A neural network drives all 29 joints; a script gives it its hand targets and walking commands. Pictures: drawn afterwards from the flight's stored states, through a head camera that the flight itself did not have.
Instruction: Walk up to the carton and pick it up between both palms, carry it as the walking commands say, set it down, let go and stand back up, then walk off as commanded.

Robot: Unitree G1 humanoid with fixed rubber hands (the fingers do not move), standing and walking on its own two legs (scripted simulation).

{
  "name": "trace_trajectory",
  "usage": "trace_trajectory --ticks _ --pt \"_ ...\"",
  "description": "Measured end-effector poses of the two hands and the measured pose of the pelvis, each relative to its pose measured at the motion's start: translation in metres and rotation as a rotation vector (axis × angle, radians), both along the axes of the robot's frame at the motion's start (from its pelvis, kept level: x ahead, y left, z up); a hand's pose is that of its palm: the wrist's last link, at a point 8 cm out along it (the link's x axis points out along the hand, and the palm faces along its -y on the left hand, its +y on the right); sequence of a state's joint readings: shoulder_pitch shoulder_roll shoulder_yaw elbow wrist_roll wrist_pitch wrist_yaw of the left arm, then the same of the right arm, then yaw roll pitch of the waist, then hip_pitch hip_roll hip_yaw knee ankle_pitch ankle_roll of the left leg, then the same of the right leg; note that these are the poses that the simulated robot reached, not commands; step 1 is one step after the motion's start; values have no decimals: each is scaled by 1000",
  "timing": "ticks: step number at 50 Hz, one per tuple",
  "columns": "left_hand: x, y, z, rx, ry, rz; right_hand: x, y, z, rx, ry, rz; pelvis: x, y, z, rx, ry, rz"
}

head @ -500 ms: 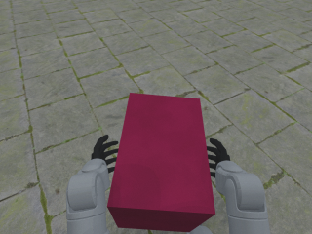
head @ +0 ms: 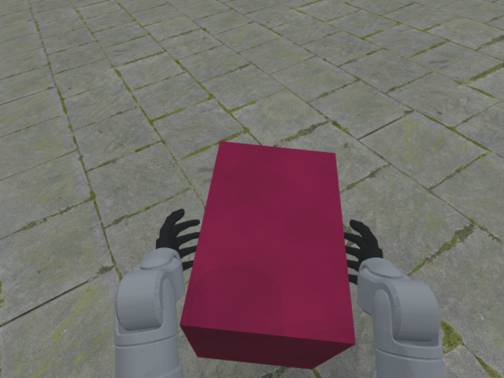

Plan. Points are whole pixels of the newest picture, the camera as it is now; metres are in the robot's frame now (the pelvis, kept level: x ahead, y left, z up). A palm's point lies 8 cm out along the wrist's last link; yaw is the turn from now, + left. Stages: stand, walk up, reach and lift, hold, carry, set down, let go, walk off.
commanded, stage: carry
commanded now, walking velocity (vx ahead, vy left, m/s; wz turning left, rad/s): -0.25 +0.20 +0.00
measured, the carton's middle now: (266, 255) +0.34 -0.02 +0.00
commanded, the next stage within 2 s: none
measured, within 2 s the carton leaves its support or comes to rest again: neither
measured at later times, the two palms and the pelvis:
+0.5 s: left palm out of the picture +0.11 +0.24 +0.09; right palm out of the picture +0.09 -0.05 +0.05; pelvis -0.18 +0.11 +0.00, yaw -1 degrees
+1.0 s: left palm out of the picture -0.11 +0.41 +0.06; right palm out of the picture -0.10 +0.12 +0.06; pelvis -0.38 +0.24 +0.00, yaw -1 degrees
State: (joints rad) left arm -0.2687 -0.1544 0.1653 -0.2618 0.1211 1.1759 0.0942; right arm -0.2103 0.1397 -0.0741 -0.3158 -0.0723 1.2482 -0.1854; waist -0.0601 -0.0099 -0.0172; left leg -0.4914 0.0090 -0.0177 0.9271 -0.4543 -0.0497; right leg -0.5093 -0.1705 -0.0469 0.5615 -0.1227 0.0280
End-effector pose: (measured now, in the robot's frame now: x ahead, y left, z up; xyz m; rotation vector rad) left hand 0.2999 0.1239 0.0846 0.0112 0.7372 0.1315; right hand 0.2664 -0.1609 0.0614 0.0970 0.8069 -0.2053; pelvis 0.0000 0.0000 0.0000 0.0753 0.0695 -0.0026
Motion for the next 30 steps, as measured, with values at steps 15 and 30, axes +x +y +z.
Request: trace_trajectory --ticks 15,30 --pt "-133 118 -19 -96 41 144 -96 115 3 -94 48 144 -109 76 3 -92 10 -12" --pt "-218 120 0 32 38 -35 -227 122 -7 30 43 -30 -217 130 7 -3 7 -30"
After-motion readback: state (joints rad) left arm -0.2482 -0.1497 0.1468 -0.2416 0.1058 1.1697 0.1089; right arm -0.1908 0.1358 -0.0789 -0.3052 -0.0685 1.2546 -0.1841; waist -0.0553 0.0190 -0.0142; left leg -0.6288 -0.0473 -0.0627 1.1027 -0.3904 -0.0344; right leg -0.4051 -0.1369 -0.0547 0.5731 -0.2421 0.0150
